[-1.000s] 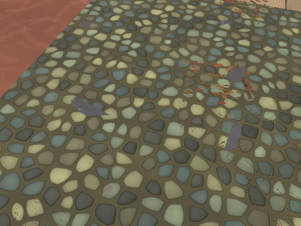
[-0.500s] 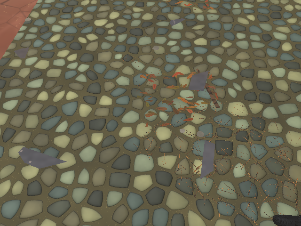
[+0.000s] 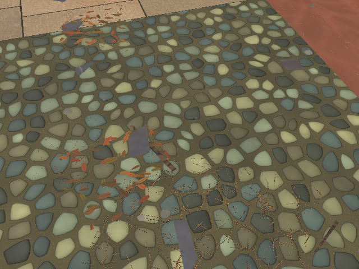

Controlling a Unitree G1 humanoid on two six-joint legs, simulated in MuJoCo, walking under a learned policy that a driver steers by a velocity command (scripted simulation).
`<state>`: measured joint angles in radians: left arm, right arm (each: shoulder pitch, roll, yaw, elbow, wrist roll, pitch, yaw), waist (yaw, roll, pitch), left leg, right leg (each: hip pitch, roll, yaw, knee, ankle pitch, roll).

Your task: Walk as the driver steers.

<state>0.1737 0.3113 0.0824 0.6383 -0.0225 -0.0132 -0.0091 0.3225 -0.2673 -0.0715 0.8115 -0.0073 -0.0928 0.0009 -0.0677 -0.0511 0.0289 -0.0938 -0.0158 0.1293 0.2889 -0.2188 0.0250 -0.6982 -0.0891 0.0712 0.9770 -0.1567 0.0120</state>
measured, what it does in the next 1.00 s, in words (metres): walks ahead, turning left: right foot, then left foot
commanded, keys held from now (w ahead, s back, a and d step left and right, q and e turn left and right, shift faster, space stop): w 0.20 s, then w+q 0.80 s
